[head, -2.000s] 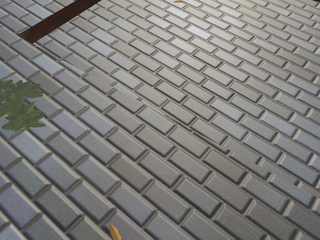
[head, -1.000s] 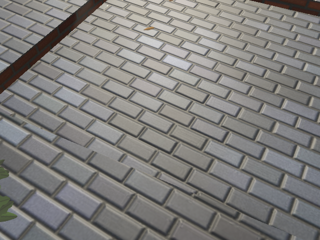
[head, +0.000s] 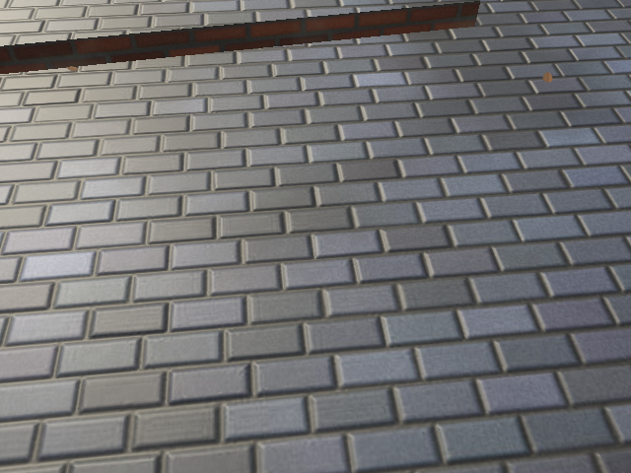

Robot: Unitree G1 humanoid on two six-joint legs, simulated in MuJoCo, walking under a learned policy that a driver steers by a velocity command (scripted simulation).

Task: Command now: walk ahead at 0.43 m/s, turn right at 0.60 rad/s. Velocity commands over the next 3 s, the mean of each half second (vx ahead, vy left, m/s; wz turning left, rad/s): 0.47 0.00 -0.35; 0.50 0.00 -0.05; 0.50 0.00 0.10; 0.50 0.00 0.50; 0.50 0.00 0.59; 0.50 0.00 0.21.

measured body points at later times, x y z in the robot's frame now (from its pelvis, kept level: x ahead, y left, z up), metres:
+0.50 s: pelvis +0.29 -0.09 -0.02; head +0.30 -0.09 +0.43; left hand +0.27 +0.13 -0.16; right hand +0.46 -0.32 -0.11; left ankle +0.52 +0.05 -0.69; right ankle +0.20 -0.15 -0.74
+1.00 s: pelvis +0.62 -0.10 -0.12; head +0.64 -0.11 +0.33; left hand +0.83 +0.12 -0.22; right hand +0.57 -0.35 -0.26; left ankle +0.62 +0.00 -0.86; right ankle +0.73 -0.28 -0.79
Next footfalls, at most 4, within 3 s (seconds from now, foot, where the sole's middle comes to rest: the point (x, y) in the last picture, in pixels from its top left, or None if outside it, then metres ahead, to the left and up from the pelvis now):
0.16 right None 0.24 -0.15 -0.78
0.72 left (298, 434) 0.66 -0.01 -0.90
1.18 right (397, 350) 0.86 -0.29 -0.90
1.74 left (311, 262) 1.18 -0.09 -0.90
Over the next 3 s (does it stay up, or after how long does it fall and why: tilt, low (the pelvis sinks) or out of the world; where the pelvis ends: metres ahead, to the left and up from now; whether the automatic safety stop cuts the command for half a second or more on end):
stays up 1.62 0.05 -0.11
